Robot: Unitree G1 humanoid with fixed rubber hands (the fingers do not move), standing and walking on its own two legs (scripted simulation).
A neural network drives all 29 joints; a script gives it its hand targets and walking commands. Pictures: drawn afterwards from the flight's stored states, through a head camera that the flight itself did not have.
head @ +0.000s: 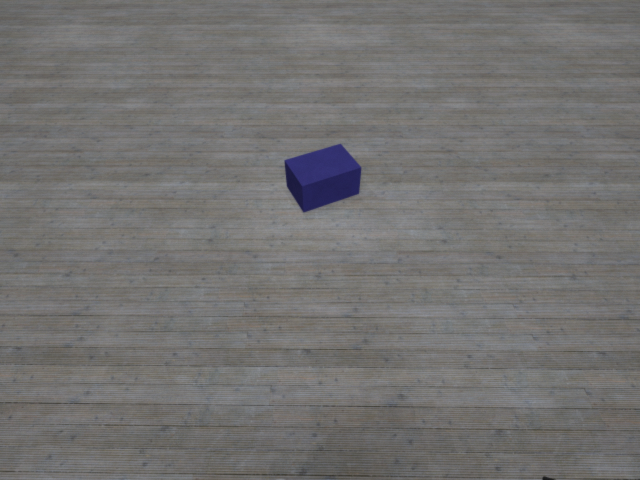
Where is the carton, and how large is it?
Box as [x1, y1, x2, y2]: [284, 144, 360, 211]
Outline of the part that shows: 340,144 284,160 287,186 303,211 358,193 360,166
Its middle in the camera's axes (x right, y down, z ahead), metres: +0.01 -0.30 +1.79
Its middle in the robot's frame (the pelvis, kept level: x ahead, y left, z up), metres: +1.47 +0.11 -0.69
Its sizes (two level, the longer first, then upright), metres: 0.289 0.200 0.157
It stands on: the floor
